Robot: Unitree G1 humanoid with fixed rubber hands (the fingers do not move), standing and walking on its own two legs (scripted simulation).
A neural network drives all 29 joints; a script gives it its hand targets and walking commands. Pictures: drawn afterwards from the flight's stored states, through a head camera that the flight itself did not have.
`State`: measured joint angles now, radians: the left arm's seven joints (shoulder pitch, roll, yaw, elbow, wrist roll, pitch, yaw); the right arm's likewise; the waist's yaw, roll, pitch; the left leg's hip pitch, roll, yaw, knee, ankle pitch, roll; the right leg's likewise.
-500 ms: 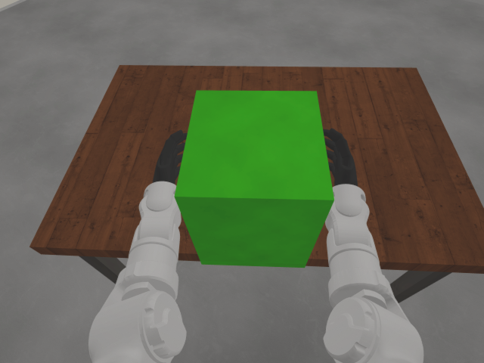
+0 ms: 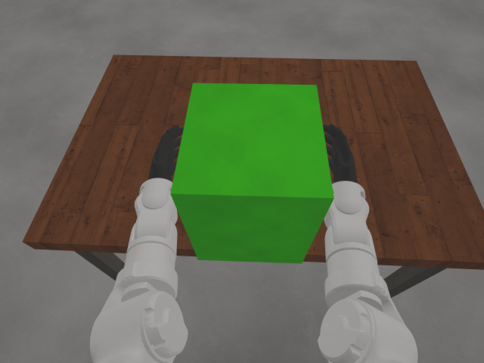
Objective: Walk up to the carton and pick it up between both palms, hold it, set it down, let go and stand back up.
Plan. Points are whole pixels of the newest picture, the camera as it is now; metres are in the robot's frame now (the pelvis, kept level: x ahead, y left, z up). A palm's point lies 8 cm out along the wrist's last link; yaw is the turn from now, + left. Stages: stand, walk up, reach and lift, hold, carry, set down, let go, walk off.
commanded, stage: set down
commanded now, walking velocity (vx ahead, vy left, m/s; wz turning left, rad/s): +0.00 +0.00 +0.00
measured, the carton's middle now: (251, 180) +0.42 -0.03 +0.02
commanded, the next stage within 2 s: none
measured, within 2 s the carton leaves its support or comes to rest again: neither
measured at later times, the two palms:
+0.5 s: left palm (169, 172) +0.45 +0.12 +0.02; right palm (335, 174) +0.42 -0.18 +0.03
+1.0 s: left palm (154, 148) +0.46 +0.13 +0.08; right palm (366, 152) +0.42 -0.21 +0.08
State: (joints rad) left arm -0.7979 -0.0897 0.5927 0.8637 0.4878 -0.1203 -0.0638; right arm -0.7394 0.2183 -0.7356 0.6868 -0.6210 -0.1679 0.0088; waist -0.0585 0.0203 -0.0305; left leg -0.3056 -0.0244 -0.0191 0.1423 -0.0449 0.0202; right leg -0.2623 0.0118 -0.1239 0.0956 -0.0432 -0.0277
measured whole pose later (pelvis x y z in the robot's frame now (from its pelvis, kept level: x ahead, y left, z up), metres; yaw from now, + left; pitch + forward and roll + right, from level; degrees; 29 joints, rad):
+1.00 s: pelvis +0.00 +0.02 -0.01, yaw -7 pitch +20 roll -2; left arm -0.95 0.15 0.13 1.18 -0.07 -0.10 0.13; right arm -0.95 -0.20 -0.13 1.19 0.14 -0.10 -0.10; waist 0.00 0.04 -0.25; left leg -0.58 0.01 0.09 0.38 -0.16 0.04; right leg -0.53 0.03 -0.02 0.25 -0.07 0.00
